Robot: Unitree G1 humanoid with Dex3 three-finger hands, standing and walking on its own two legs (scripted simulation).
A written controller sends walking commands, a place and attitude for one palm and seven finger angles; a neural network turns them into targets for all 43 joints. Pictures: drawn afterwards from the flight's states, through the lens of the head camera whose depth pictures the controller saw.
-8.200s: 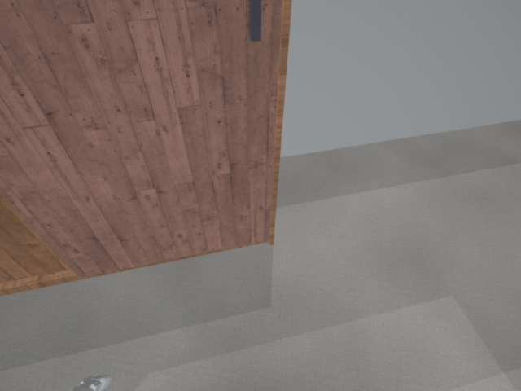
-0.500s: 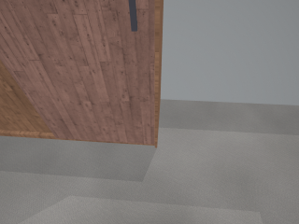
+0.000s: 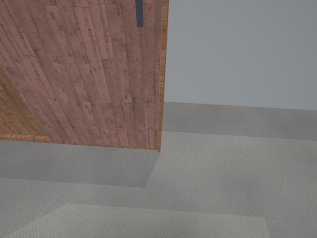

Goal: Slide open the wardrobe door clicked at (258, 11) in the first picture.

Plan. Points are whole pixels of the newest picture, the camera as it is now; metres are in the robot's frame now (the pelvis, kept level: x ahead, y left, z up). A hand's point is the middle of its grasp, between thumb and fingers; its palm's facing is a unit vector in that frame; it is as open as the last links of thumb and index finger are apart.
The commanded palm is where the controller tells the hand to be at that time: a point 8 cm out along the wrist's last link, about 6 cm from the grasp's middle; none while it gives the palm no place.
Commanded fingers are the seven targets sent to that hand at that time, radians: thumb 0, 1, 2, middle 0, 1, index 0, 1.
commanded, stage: look again from close up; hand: right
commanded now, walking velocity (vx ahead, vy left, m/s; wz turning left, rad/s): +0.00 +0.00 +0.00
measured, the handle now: out of the picture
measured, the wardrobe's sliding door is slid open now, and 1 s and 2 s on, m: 0.00 0.00 0.00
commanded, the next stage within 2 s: shuffle to correct the standing spot in 1.36 s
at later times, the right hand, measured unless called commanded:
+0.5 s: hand out of the picture +0.00 -0.12 -0.18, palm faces +0.04 +0.99 -0.16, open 7.4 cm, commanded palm none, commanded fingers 0.00 -0.90 -0.90 0.20 0.30 0.20 0.30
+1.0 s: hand out of the picture +0.03 -0.12 -0.17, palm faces +0.05 +0.98 -0.18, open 7.4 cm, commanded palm none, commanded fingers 0.00 -0.90 -0.90 0.20 0.30 0.20 0.30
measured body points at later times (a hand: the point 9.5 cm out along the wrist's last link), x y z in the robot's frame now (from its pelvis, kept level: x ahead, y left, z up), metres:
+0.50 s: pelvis +0.02 +0.03 +0.00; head +0.03 +0.03 +0.45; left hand +0.00 +0.23 -0.17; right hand +0.00 -0.18 -0.16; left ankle -0.02 +0.12 -0.74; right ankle +0.07 -0.07 -0.74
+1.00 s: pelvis +0.05 +0.04 +0.00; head +0.07 +0.05 +0.45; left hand +0.04 +0.26 -0.16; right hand +0.03 -0.17 -0.16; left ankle -0.02 +0.12 -0.74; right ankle +0.07 -0.07 -0.74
